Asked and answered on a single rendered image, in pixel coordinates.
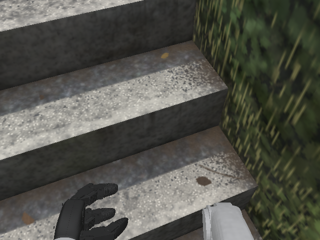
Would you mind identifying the robot left hand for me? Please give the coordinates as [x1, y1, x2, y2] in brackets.
[53, 183, 129, 240]

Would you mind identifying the robot right thigh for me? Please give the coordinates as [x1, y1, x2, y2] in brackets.
[202, 202, 254, 240]

